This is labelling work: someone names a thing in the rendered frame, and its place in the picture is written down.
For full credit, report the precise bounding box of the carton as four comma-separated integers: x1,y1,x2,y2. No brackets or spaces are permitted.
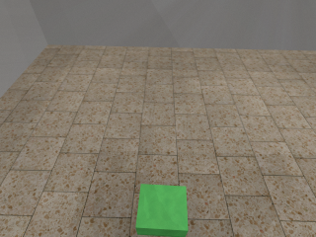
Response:
135,184,189,237

